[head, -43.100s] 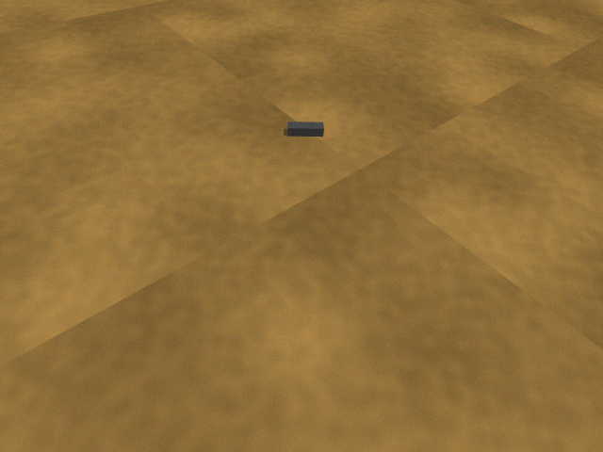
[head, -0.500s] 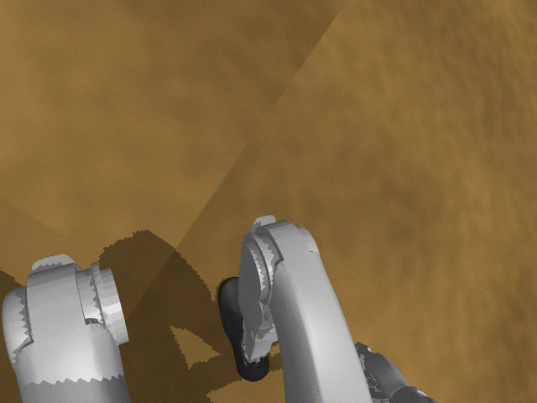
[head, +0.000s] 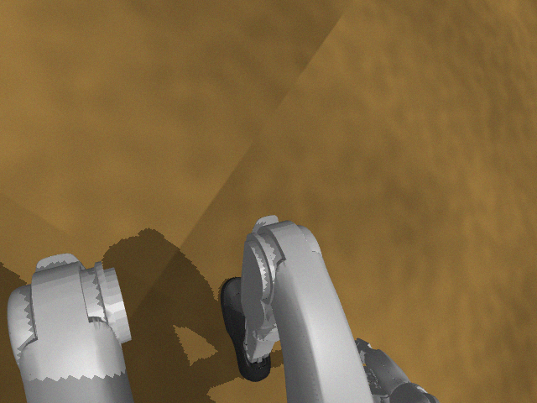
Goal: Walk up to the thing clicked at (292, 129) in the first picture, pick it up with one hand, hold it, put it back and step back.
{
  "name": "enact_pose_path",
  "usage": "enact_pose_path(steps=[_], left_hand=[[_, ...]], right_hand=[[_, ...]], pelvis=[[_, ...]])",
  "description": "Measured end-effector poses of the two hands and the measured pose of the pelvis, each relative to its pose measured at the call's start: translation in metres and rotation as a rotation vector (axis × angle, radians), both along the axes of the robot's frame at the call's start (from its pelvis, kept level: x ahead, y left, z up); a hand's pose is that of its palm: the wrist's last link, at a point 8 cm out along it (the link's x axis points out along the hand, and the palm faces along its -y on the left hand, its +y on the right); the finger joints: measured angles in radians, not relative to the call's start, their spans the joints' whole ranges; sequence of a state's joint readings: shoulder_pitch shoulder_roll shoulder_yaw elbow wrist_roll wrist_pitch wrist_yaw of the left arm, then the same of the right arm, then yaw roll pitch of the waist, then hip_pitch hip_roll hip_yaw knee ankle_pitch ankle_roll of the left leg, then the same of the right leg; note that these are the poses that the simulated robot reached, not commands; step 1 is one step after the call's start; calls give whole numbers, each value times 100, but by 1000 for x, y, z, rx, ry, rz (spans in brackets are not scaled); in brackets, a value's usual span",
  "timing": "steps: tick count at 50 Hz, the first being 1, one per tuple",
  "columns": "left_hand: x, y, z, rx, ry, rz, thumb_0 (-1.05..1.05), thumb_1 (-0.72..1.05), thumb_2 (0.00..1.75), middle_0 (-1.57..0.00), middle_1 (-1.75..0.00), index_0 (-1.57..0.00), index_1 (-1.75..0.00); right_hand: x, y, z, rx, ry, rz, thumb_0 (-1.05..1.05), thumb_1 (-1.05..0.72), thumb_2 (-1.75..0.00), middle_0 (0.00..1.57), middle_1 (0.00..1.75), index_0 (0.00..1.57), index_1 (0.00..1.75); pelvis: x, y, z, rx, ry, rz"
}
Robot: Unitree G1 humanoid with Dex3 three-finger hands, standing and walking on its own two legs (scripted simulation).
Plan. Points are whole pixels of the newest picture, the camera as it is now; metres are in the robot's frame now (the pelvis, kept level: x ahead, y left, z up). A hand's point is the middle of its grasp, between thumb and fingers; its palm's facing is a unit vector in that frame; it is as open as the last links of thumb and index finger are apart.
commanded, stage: rise first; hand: left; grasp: from above
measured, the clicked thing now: out of the picture +0.47 +0.41 -0.29
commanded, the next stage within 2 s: approach in 0.18 s
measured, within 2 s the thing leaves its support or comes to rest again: neither
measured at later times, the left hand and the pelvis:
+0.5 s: hand out of the picture +0.44 +0.43 -0.16, palm faces -0.44 -0.12 -0.89, open 14.2 cm; pelvis +0.00 +0.00 +0.00, yaw +0 degrees
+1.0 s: hand out of the picture +0.44 +0.42 -0.16, palm faces -0.52 -0.15 -0.84, open 14.3 cm; pelvis +0.00 -0.01 +0.01, yaw +1 degrees
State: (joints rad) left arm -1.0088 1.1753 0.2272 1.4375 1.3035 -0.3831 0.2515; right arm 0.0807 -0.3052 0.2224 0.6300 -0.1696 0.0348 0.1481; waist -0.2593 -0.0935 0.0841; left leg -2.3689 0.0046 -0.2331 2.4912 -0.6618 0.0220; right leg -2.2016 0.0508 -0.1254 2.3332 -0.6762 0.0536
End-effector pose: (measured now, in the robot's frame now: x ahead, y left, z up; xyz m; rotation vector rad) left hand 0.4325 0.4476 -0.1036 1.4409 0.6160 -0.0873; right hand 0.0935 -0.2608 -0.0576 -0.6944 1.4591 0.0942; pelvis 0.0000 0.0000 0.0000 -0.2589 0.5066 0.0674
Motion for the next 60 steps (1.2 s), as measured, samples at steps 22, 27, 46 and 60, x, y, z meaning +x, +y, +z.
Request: enact_pose_path(steps=[22, 27, 46, 60], left_hand=[[5, -9, -1, 9, 16, -31, 0, -58, 103, -8, -104, -7, -105], [23, -29, -5, -6, 1, -80, 0, -57, 102, -9, -106, -8, -106], [39, -34, 10, 78, 43, 56, 0, -59, 103, -8, -104, -7, -105], [9, -38, -40, -106, 56, -93, 0, -58, 102, -9, -104, -8, -105]], right_hand=[[-7, -2, 0, 1, 9, -13, 0, -90, -89, 21, 30, 21, 30], [-9, 0, 2, 1, 5, -18, 0, -90, -89, 21, 30, 20, 30], [-32, -4, 1, 50, 15, -107, 0, -90, -89, 21, 30, 20, 30], [-8, -11, 8, -64, 73, 46, 0, -90, -89, 21, 30, 20, 30]], pelvis=[[0, -1, 0, 7, 5, -1], [1, -1, 0, 7, 11, -2], [3, -5, 8, 26, 47, -11], [0, -4, 1, 3, -25, -5]])
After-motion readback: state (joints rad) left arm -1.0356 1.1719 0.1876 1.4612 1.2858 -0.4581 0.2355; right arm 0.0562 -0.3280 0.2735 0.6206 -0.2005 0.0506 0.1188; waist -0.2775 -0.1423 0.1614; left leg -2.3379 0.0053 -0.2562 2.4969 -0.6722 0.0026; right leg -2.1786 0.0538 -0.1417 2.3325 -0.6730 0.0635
